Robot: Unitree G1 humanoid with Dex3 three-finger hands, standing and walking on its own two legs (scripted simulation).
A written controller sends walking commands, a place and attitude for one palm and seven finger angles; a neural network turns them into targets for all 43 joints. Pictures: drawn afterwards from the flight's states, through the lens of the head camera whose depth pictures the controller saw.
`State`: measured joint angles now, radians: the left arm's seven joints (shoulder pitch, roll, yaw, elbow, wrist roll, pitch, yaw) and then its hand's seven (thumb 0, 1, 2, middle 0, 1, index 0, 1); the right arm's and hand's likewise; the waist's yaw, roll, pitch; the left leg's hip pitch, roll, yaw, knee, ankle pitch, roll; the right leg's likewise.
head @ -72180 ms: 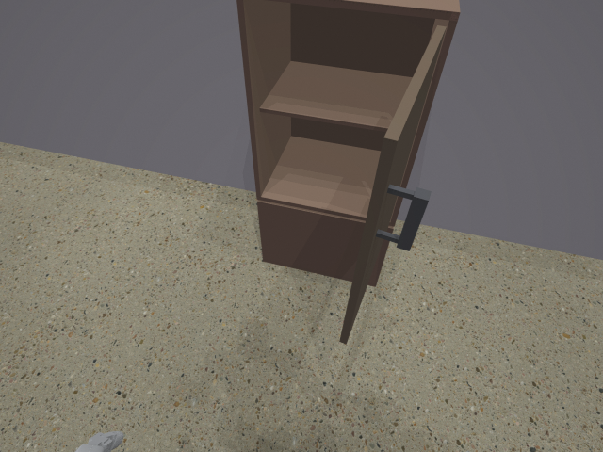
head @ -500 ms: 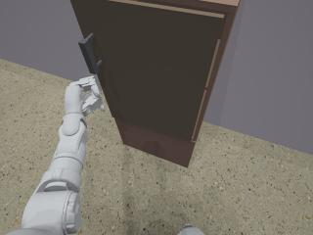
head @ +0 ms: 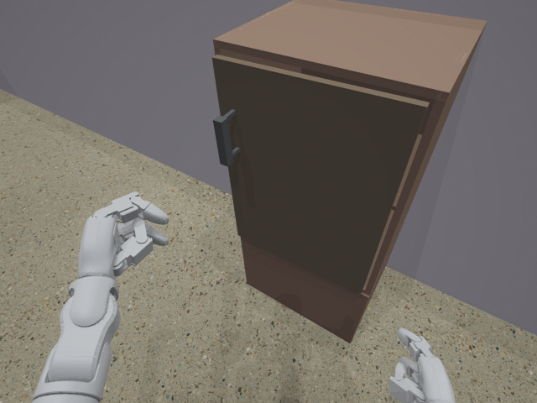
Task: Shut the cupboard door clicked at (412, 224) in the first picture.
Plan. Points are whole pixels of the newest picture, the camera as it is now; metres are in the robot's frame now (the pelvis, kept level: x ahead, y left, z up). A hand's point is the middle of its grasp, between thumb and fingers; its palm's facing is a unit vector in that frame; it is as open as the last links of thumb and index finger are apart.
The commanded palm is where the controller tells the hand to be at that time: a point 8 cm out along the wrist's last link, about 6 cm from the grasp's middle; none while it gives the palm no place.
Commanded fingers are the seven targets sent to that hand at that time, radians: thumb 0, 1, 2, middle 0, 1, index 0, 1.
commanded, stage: draw the hand back to the body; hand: left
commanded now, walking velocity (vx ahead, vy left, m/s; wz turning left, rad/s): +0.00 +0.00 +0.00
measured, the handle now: (229, 137) +0.66 +0.16 +0.04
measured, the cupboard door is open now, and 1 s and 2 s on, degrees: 2 2 2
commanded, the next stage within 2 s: step back with the hand held close in 0.78 s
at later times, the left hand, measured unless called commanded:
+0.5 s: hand (32, 279) +0.20 +0.29 +0.17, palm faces +0.51 -0.75 -0.43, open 6.8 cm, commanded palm +0.16 +0.31 +0.18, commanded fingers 0.00 0.90 0.90 -0.20 -0.30 -0.20 -0.30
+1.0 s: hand (42, 274) +0.21 +0.28 +0.17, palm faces +0.48 -0.76 -0.43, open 7.4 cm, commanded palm +0.14 +0.31 +0.18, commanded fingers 0.00 0.90 0.90 -0.20 -0.30 -0.20 -0.30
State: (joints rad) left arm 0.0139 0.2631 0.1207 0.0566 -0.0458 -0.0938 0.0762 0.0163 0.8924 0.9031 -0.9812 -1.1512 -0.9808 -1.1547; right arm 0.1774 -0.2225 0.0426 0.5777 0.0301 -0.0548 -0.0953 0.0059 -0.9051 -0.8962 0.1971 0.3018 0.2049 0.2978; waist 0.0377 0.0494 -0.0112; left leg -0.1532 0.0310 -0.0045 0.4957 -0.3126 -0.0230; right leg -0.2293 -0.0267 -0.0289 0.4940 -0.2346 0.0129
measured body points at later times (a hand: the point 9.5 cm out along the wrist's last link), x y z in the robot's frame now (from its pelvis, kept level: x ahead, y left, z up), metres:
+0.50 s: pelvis +0.02 +0.01 +0.00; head -0.01 -0.02 +0.45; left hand +0.17 +0.32 +0.19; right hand +0.20 -0.21 -0.08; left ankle -0.03 +0.13 -0.74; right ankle +0.02 -0.13 -0.74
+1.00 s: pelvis +0.00 +0.01 +0.00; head -0.01 -0.02 +0.45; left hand +0.17 +0.32 +0.19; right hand +0.18 -0.22 -0.09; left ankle -0.03 +0.13 -0.74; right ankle +0.02 -0.13 -0.74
